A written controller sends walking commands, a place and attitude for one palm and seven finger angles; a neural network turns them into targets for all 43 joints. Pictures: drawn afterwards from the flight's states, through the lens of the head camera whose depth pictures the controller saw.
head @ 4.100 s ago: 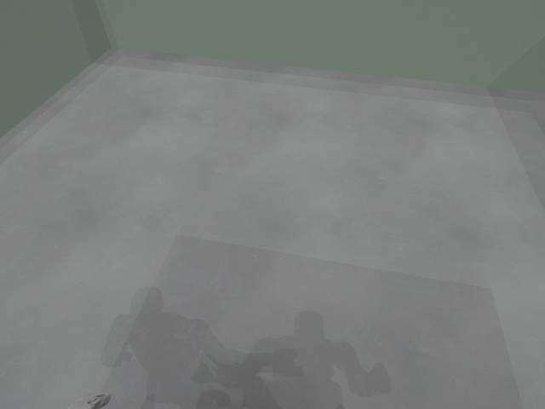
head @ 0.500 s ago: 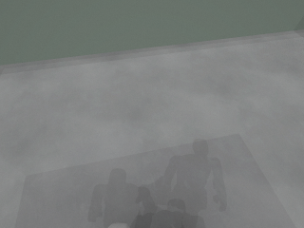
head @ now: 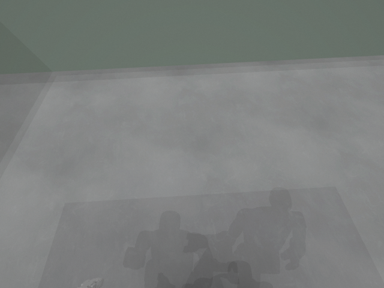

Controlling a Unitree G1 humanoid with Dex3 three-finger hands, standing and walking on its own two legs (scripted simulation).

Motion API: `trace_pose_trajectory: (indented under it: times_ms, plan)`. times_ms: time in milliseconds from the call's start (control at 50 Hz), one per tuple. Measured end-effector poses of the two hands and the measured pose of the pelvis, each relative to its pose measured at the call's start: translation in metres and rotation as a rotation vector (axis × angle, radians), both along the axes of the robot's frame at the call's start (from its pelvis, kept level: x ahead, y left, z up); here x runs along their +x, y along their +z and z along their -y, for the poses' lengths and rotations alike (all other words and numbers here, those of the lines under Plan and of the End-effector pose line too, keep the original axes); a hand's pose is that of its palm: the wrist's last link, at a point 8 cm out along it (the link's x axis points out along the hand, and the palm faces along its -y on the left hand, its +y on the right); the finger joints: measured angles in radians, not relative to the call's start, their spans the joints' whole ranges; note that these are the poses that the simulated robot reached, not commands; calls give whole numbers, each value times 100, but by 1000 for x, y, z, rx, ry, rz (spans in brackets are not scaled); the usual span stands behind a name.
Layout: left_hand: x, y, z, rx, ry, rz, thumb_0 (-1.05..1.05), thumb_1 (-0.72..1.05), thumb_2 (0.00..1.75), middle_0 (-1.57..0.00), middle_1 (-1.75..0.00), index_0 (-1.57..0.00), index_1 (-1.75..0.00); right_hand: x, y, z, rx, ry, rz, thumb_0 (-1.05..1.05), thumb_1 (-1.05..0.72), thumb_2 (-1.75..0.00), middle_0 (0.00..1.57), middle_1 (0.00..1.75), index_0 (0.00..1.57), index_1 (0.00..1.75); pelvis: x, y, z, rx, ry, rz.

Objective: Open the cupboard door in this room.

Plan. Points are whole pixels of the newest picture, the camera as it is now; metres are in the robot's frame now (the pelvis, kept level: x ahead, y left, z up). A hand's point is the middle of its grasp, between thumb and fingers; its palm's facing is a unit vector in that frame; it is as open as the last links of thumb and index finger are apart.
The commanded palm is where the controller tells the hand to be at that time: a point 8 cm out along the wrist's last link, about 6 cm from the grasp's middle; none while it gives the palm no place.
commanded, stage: turn or walk to find it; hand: left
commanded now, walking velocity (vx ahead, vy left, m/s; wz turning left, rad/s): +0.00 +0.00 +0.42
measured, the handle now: out of the picture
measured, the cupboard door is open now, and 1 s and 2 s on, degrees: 0 0 0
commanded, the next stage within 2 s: none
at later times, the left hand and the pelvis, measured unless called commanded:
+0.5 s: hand out of the picture -0.06 +0.21 -0.18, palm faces +0.29 -0.93 -0.24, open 7.3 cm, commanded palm none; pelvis -0.03 +0.01 -0.01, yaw +14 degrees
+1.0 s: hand out of the picture -0.03 +0.21 -0.15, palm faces +0.41 -0.87 -0.27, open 7.3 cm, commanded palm none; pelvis -0.05 -0.01 +0.00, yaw +25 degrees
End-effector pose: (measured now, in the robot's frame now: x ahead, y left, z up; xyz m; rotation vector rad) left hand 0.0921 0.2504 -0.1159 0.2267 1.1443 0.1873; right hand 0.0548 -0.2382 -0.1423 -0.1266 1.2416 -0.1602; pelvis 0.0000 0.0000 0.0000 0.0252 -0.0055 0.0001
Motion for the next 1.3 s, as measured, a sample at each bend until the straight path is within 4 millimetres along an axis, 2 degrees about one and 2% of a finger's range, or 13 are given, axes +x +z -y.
trace_pose_trajectory:
  times_ms: [60, 140, 300, 400, 520, 560, 640, 760, 860, 980, 1160, 1240, 1300]
  plan:
    - [-6, 5, 15, 12, 8, 41, 0, 91, 90, -20, -29, -20, -30, -6, -9, 14, 12, 10, -21, 0, -91, -89, 20, 30, 20, 30, -5, -2, 11, -2, 37, 13]
    - [-29, 12, 27, 5, 53, 37, 0, 91, 90, -20, -30, -20, -30, -9, -5, 30, 8, 40, -57, 1, -91, -89, 20, 30, 20, 30, -9, 4, 19, 11, 76, 21]
    - [-84, 4, 32, -21, 153, -46, 0, 91, 90, -20, -30, -21, -30, -6, 5, 38, -30, 116, -102, 0, -91, -89, 20, 30, 20, 30, -17, 8, 22, 14, 149, 20]
    - [-129, -9, 18, -40, 229, -113, 0, 91, 90, -20, -30, -21, -30, 14, 9, 21, -55, 195, -91, 1, -91, -89, 20, 30, 20, 30, -25, 5, 12, 2, 194, 14]
    - [-182, -37, -12, -70, 327, -188, 0, 91, 90, -20, -30, -21, -30, 48, 14, -22, -88, 298, 23, 1, -91, -89, 20, 30, 20, 30, -37, -9, -12, -21, 245, 8]
    - [-192, -38, -20, -72, 343, -218, 0, 91, 90, -20, -30, -20, -30, 53, 20, -35, -87, 319, 54, 0, -91, -89, 20, 30, 20, 30, -40, -7, -17, -18, 247, 12]
    - [-195, -30, -30, -78, 368, -204, 0, 91, 90, -20, -29, -20, -30, 55, 28, -54, -80, 352, 72, 0, -91, -89, 20, 30, 20, 30, -44, 2, -24, -30, 278, 12]
    - [-179, -16, -34, -64, 385, -113, 0, 91, 90, -20, -29, -20, -30, 50, 28, -65, -52, 379, 63, 0, -91, -89, 20, 30, 20, 30, -48, 8, -25, -34, 326, 10]
    - [-157, -7, -27, -44, 385, -38, 0, 91, 90, -20, -29, -20, -30, 38, 18, -53, -34, 385, 25, 0, -91, -89, 21, 30, 21, 30, -51, 7, -15, -26, 368, 8]
    - [-144, 1, -4, 3, 390, 44, 0, 91, 90, -20, -29, -20, -30, 29, -5, -22, -10, 390, -33, 0, -91, -89, 21, 30, 21, 30, -51, -2, 10, -10, 417, 1]
    - [-191, 8, 31, -5, 496, -3, 0, 91, 90, -20, -30, -21, -30, 37, 0, 1, -32, 467, -92, 1, -91, -89, 20, 30, 20, 30, -54, 7, 25, 13, 518, 17]
    - [-222, 2, 40, -29, 553, -44, 0, 90, 90, -20, -30, -21, -30, 46, 4, -7, -51, 521, -98, 1, -91, -89, 20, 30, 20, 30, -59, 7, 24, 18, 558, 17]
    - [-250, -6, 43, -50, 601, -81, 0, 90, 90, -20, -30, -21, -30, 56, 7, -24, -63, 573, -79, 1, -91, -89, 20, 30, 20, 30, -65, 5, 20, 14, 584, 15]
